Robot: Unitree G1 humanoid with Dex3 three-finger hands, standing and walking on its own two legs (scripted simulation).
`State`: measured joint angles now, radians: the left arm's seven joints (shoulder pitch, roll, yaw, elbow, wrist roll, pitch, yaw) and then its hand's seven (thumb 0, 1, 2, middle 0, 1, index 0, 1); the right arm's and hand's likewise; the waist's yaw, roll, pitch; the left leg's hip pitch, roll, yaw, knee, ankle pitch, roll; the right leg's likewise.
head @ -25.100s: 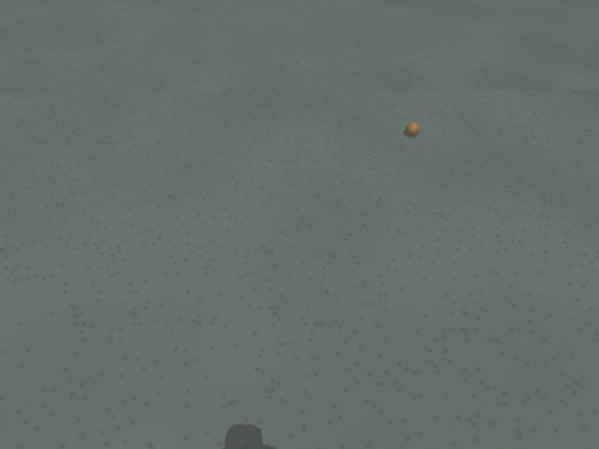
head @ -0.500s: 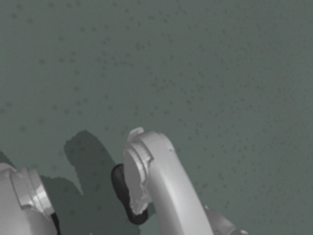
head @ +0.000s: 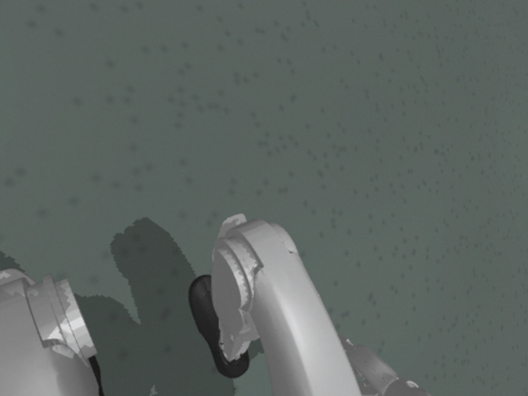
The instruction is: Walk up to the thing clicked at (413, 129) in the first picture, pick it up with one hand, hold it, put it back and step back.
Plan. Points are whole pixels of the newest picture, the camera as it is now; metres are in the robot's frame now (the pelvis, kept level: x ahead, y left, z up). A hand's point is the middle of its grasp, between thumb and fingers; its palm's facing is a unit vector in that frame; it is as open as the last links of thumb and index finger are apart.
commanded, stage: close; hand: left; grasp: from above
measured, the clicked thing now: out of the picture +0.44 +0.38 -0.27
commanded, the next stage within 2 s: settle in 0.72 s
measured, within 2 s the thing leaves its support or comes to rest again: leaves its support in 1.12 s
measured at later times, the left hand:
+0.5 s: hand out of the picture +0.42 +0.37 -0.25, palm faces -0.42 -0.18 -0.89, open 9.7 cm
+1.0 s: hand out of the picture +0.43 +0.37 -0.24, palm faces -0.42 -0.18 -0.89, open 9.5 cm
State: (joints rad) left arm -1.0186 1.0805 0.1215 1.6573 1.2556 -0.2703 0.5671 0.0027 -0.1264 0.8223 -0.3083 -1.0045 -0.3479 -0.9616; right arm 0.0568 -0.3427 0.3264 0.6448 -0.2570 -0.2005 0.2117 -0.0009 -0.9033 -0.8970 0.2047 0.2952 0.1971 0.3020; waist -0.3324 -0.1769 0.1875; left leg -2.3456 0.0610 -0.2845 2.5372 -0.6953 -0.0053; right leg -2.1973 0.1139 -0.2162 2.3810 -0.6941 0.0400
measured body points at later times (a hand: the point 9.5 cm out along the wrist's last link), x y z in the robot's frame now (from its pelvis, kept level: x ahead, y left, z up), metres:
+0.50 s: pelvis +0.00 +0.00 +0.00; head +0.27 +0.14 +0.32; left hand +0.44 +0.38 -0.20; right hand +0.08 -0.25 -0.06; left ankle +0.07 +0.13 -0.27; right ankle +0.11 -0.11 -0.27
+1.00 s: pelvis +0.00 +0.00 +0.00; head +0.27 +0.14 +0.33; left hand +0.45 +0.38 -0.19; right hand +0.08 -0.25 -0.06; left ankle +0.07 +0.13 -0.27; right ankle +0.11 -0.11 -0.27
